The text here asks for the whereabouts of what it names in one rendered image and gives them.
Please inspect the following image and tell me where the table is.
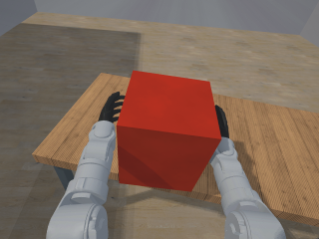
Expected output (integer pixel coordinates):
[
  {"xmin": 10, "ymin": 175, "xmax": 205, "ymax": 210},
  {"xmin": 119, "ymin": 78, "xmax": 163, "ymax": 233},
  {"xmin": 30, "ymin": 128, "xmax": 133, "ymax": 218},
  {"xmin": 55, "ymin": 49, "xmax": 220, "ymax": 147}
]
[{"xmin": 32, "ymin": 73, "xmax": 319, "ymax": 239}]

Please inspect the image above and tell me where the robot right forearm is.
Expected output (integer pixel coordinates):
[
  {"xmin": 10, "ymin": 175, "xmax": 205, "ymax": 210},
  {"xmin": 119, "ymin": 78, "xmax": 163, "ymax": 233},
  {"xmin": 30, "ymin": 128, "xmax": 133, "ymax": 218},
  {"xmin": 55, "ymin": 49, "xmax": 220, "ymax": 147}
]
[{"xmin": 209, "ymin": 136, "xmax": 286, "ymax": 239}]

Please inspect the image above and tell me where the robot left upper arm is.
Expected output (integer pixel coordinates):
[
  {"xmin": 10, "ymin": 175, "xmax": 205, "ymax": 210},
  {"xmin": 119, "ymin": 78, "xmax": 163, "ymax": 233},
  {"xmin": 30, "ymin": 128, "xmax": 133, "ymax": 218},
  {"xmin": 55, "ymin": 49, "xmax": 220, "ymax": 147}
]
[{"xmin": 47, "ymin": 203, "xmax": 109, "ymax": 239}]

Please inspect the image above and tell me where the carton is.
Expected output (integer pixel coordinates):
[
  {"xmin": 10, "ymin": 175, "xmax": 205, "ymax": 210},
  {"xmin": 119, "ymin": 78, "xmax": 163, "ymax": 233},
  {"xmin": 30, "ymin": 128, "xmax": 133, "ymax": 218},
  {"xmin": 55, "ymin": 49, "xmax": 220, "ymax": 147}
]
[{"xmin": 117, "ymin": 71, "xmax": 222, "ymax": 192}]

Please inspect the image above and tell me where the left robot hand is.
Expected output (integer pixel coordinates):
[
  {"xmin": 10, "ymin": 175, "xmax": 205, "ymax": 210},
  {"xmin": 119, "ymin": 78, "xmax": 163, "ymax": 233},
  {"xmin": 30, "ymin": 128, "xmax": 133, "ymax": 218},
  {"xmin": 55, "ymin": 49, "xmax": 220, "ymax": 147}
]
[{"xmin": 98, "ymin": 92, "xmax": 125, "ymax": 122}]

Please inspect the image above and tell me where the robot right upper arm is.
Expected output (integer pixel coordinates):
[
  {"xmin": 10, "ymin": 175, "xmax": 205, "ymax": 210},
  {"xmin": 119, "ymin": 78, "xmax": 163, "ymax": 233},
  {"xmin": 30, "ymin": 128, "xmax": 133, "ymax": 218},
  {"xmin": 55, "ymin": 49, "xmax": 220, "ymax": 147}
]
[{"xmin": 224, "ymin": 209, "xmax": 286, "ymax": 239}]

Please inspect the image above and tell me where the right robot hand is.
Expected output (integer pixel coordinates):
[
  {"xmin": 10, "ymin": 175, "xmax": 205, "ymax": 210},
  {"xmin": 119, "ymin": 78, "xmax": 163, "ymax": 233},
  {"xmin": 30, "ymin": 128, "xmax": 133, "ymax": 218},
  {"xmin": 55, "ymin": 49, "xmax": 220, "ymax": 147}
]
[{"xmin": 215, "ymin": 105, "xmax": 229, "ymax": 138}]

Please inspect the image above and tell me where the robot left forearm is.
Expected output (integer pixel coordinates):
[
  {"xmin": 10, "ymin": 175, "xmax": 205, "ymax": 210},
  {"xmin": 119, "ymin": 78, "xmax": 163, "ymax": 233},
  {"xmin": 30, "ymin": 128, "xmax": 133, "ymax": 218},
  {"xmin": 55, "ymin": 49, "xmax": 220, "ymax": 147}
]
[{"xmin": 46, "ymin": 120, "xmax": 116, "ymax": 239}]

